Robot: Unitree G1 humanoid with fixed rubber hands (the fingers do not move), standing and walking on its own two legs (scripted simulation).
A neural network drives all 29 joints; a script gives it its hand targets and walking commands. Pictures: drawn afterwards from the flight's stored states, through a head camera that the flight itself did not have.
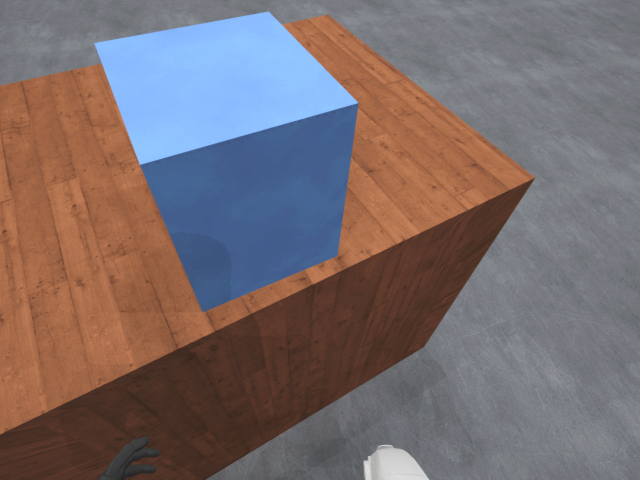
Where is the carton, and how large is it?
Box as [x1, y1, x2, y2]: [94, 12, 358, 311]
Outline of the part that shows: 269,12 263,12 94,43 140,166 202,311 337,255 358,103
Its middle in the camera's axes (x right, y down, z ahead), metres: -0.10 -0.09 +0.49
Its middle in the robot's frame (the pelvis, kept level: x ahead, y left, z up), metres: +0.47 +0.10 +0.13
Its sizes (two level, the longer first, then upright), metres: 0.210 0.200 0.250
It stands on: a pedestal, 0.76 m high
